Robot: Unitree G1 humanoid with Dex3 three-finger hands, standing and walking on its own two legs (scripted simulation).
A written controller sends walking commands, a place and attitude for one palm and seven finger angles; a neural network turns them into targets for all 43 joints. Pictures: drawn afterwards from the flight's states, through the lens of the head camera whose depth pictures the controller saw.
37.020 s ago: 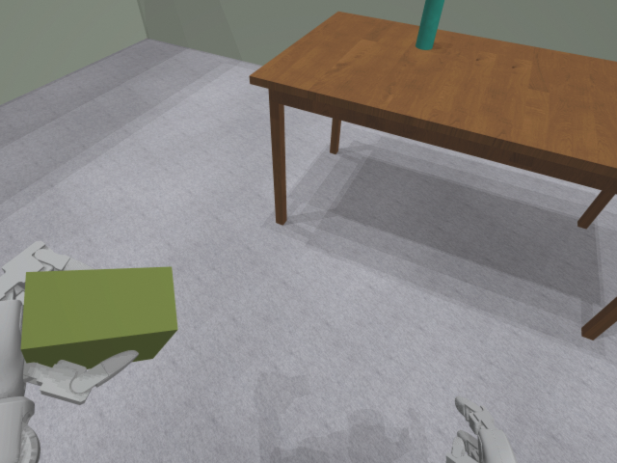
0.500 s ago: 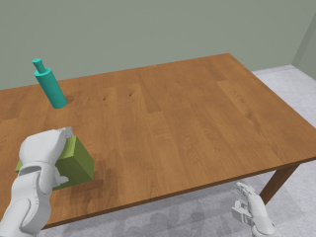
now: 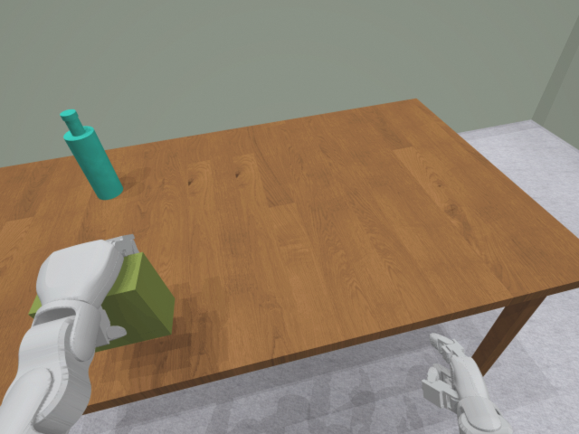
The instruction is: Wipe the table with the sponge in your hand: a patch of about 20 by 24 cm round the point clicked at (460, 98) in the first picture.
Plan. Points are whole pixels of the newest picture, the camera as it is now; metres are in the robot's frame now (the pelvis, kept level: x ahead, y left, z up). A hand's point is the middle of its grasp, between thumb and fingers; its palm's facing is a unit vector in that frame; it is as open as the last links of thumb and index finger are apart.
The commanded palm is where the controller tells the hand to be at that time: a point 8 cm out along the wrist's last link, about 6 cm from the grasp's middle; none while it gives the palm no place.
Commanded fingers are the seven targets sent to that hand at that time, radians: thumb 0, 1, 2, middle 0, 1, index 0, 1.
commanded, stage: bring the sponge back beside the body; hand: left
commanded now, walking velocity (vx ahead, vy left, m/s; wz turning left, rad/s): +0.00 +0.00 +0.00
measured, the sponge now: (117, 312) +0.23 +0.29 +0.06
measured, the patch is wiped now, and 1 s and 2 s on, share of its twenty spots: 1.00 1.00 1.00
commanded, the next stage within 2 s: step back with the hand held close in 1.32 s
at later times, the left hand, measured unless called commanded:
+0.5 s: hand (107, 297) +0.22 +0.29 +0.11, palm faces +0.08 -0.11 -0.99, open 10.1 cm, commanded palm +0.19 +0.28 +0.18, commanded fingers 0.00 0.10 1.30 -1.20 -1.60 -1.20 -1.60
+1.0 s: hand (99, 320) +0.19 +0.28 +0.10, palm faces +0.07 -0.13 -0.99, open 10.1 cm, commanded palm +0.16 +0.27 +0.18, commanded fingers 0.00 0.10 1.30 -1.20 -1.60 -1.20 -1.60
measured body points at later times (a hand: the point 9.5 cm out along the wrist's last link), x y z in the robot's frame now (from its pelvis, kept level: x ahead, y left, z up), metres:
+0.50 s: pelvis +0.01 +0.00 +0.00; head -0.01 -0.04 +0.45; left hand +0.21 +0.29 +0.16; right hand +0.26 -0.20 -0.07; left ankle +0.03 +0.13 -0.74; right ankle +0.00 -0.11 -0.74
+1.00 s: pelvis +0.00 +0.00 +0.00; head -0.02 -0.04 +0.45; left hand +0.18 +0.28 +0.16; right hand +0.26 -0.20 -0.07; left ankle +0.03 +0.13 -0.74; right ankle +0.00 -0.11 -0.74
